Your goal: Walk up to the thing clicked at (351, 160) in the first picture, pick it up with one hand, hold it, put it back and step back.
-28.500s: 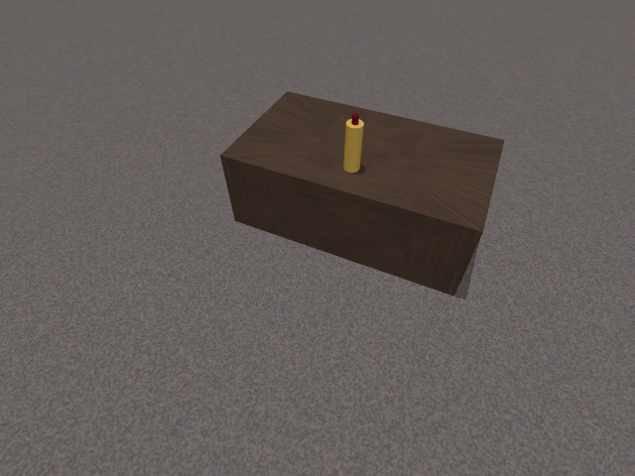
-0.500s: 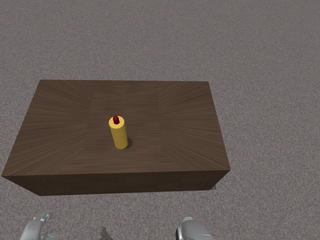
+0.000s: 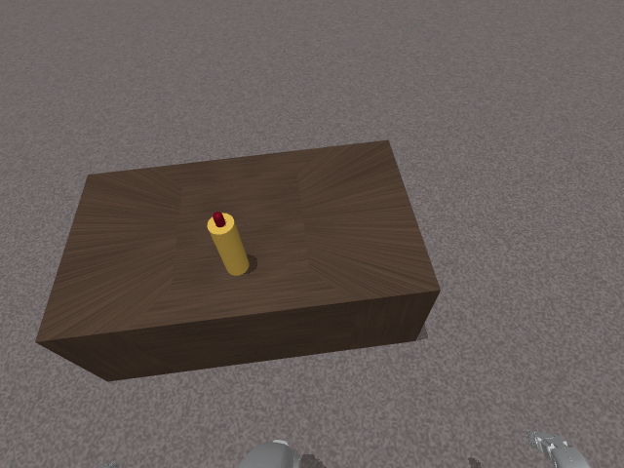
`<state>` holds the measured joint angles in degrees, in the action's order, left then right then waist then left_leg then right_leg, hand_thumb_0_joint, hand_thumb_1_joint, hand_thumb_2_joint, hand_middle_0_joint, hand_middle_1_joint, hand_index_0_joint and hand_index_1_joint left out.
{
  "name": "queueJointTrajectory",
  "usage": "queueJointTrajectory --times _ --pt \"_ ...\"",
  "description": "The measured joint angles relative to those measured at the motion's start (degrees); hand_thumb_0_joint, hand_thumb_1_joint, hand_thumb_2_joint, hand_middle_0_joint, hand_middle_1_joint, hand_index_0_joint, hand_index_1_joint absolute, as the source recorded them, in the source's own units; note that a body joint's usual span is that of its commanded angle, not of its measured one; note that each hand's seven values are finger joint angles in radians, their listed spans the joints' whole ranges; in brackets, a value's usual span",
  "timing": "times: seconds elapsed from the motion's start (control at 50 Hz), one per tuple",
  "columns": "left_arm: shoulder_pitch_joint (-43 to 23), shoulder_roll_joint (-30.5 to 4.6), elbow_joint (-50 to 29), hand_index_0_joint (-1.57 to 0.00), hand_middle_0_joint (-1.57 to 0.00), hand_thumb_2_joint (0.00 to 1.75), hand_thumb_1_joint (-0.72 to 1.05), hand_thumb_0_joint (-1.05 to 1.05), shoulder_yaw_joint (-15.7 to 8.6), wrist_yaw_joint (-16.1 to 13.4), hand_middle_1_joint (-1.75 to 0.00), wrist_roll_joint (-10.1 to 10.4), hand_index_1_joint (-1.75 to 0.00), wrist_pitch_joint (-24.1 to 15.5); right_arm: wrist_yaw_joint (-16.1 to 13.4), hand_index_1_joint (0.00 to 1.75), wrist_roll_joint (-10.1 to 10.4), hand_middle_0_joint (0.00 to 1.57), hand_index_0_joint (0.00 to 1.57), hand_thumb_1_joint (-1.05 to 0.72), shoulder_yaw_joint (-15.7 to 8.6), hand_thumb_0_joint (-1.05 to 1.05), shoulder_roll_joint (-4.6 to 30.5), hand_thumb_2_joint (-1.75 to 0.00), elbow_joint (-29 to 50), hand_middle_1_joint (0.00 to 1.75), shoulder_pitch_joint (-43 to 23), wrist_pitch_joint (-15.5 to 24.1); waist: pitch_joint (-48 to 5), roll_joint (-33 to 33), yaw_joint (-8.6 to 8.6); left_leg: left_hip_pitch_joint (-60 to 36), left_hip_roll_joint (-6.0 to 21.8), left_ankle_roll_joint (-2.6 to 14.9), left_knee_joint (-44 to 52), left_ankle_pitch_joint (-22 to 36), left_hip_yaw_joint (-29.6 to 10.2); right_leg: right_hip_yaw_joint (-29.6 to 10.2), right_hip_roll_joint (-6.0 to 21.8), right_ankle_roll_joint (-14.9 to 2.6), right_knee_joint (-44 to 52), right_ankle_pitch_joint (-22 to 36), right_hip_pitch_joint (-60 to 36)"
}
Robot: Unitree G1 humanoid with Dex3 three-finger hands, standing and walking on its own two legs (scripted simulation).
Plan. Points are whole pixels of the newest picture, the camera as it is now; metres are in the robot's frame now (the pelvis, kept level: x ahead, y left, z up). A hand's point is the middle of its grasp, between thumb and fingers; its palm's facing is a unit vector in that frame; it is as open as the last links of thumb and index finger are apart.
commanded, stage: step back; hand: left
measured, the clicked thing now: (228, 242) +0.63 +0.23 -0.29
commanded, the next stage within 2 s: none
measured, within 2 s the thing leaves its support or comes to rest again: neither
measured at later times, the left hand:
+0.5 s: hand out of the picture -0.06 +0.27 -0.15, palm faces +0.06 -0.92 -0.38, open 7.4 cm
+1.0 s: hand out of the picture -0.19 +0.21 -0.13, palm faces +0.10 -0.89 -0.45, open 7.4 cm
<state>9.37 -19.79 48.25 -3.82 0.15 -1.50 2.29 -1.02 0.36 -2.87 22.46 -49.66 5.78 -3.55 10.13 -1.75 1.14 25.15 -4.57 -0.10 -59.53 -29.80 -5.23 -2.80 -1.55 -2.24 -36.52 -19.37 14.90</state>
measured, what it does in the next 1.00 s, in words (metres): walks backwards: left foot, then right foot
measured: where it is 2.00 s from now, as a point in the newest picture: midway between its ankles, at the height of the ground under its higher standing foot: outside the picture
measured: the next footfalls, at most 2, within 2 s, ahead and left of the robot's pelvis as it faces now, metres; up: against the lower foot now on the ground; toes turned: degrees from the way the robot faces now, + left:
left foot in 0.26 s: -0.05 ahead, +0.13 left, +0.00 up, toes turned +3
right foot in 0.64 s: -0.18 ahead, -0.16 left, +0.00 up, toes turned +2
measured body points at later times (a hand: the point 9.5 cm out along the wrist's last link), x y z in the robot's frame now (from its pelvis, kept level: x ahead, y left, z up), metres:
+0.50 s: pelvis -0.14 -0.01 +0.00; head -0.08 +0.02 +0.45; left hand -0.06 +0.32 -0.12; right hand -0.02 -0.31 -0.10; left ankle -0.09 +0.12 -0.73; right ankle -0.17 -0.15 -0.64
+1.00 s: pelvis -0.30 -0.06 -0.01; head -0.24 -0.08 +0.44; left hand -0.20 +0.26 -0.10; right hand -0.19 -0.37 -0.14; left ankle -0.34 +0.06 -0.69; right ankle -0.22 -0.16 -0.73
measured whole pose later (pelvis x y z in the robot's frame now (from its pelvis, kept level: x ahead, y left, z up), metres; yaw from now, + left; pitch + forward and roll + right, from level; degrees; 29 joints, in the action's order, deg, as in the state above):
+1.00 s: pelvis -0.30 -0.06 -0.01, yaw +6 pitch -2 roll +2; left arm 6.9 -20.4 43.4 -3.6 -1.7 -1.9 1.9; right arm -1.2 -1.2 -3.0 23.5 -50.7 11.0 -3.7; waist 10.3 -1.5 1.0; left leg 19.4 -4.4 -1.6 -53.2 -30.8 -4.3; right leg 2.5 2.8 -1.6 -38.6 -14.5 22.1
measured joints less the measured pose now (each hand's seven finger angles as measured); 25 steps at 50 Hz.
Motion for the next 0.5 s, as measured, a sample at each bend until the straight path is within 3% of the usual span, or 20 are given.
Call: queueJointTrajectory --times 0.06,0.12,0.2,0.26,0.28,0.3,0.34,0.36,0.42,0.5 --pt "-0.42 0.45 -1.57 -0.21 -0.21 0.90 0.90 0.00 0.13 -0.46 -0.30 -0.04 -0.30 0.17 -0.36 0.30 0.13 0.20 0.21 -0.90 0.42 0.00 0.86 -0.89 0.16 0.30 1.07 0.76 -0.84 0.03 0.25 0.12 -1.99 -0.71 -5.24 0.13 -1.79 0.30 0.83 0.04 1.97 2.32 1.09" --pt "-1.32 0.53 -3.72 -0.21 -0.21 0.90 0.90 0.00 0.24 -0.79 -0.30 -0.21 -0.30 -0.09 -0.71 0.30 -0.13 0.20 0.21 -0.90 0.53 0.00 1.59 -0.89 0.11 0.30 2.05 0.96 -0.80 -0.07 0.33 -1.77 -1.57 -1.51 -3.24 -0.32 -1.70 1.34 1.21 0.06 2.32 3.78 2.59" --pt "-2.64 -0.03 -5.98 -0.21 -0.21 0.90 0.90 0.00 0.32 -1.07 -0.30 -0.28 -0.30 -0.13 -0.56 0.30 -0.68 0.20 0.20 -0.90 0.35 0.00 1.64 -0.89 0.05 0.30 2.81 1.07 0.16 0.78 0.03 -5.99 0.87 -1.34 8.16 0.09 0.84 3.04 2.06 0.40 0.96 4.94 4.96" --pt "-3.32 -0.91 -6.44 -0.21 -0.21 0.90 0.90 0.00 0.51 -0.73 -0.30 0.02 -0.30 0.54 0.00 0.30 -1.25 0.20 0.20 -0.90 -0.06 0.00 1.40 -0.89 -0.05 0.30 3.62 1.75 0.42 1.70 -0.73 -10.80 2.59 -0.12 21.84 7.78 3.08 4.32 2.84 1.16 -2.19 4.68 7.33" --pt "-3.63 -1.45 -6.16 -0.21 -0.21 0.90 0.90 0.00 0.44 -0.60 -0.30 0.13 -0.30 0.83 0.10 0.30 -1.62 0.20 0.20 -0.90 -0.31 0.00 0.79 -0.89 -0.43 0.30 3.51 1.92 0.95 3.14 -0.64 -11.21 1.83 0.42 22.99 9.75 3.79 3.77 3.68 1.50 -3.51 4.54 8.01" --pt "-3.66 -1.74 -5.60 -0.21 -0.21 0.90 0.90 0.00 0.26 -0.56 -0.30 0.25 -0.30 1.15 0.39 0.30 -1.99 0.20 0.20 -0.90 -0.29 0.00 0.23 -0.89 -0.63 0.30 3.52 1.91 1.15 4.17 -0.27 -11.00 1.50 0.77 22.71 10.06 4.50 2.22 3.27 1.52 -4.99 1.82 8.74" --pt "-3.18 -1.74 -3.99 -0.21 -0.21 0.90 0.90 0.00 -0.16 -0.72 -0.30 0.05 -0.30 1.85 1.12 0.30 -2.32 0.20 0.21 -0.90 0.06 0.00 -0.27 -0.89 -0.61 0.30 3.94 1.98 0.61 3.78 -0.94 -9.90 2.57 1.17 22.18 10.51 4.02 -1.35 -0.76 1.62 -13.70 -7.89 11.03" --pt "-2.84 -1.91 -3.31 -0.21 -0.21 0.90 0.90 0.00 -0.39 -0.81 -0.30 0.13 -0.30 2.11 1.18 0.30 -2.42 0.20 0.21 -0.90 0.24 0.00 -0.64 -0.89 -0.71 0.30 4.09 2.04 0.31 3.68 -1.21 -9.71 3.17 1.15 22.84 11.27 3.75 -2.99 -2.78 1.57 -19.29 -9.94 12.12" --pt "-1.23 -2.64 -2.23 -0.21 -0.21 0.90 0.90 0.00 -1.24 -0.75 -0.30 0.63 -0.30 2.03 0.92 0.30 -2.52 0.21 0.21 -0.90 0.53 0.00 -1.58 -0.89 -0.70 0.30 4.16 1.89 -0.58 4.09 -0.76 -9.26 4.58 0.89 25.72 14.07 4.06 -5.32 -5.60 1.99 -31.14 -9.76 13.45" --pt "1.14 -3.29 -1.60 -0.20 -0.21 0.90 0.90 0.00 -1.92 -0.55 -0.30 0.39 -0.30 1.83 0.59 0.30 -2.37 0.21 0.21 -0.90 0.26 0.00 -1.73 -0.89 0.79 0.30 3.21 2.17 -0.50 4.07 0.08 -7.49 6.09 0.52 26.76 16.53 5.02 -6.12 -4.43 3.95 -31.53 -9.70 10.02"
